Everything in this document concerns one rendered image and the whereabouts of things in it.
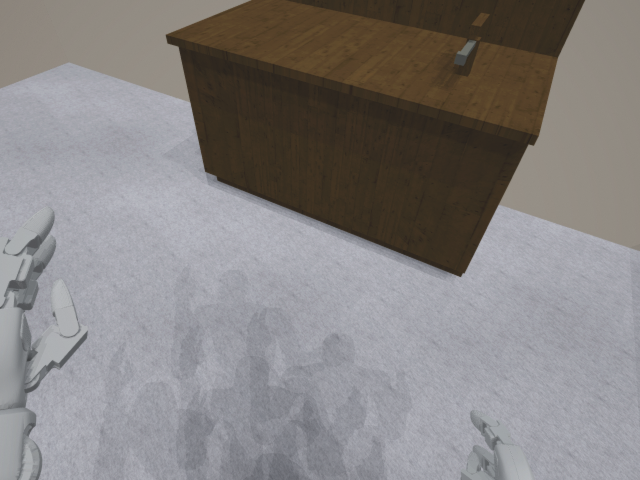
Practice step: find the robot left hand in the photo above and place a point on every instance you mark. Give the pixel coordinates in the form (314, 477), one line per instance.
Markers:
(22, 261)

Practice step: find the counter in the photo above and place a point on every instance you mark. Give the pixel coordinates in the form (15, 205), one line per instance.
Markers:
(353, 113)

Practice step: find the tap lever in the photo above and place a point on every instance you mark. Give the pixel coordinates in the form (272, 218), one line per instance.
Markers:
(462, 55)

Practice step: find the robot left forearm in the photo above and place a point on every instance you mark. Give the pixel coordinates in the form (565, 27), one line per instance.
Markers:
(20, 457)

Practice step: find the robot right hand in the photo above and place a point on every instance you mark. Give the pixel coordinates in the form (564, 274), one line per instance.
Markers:
(508, 462)

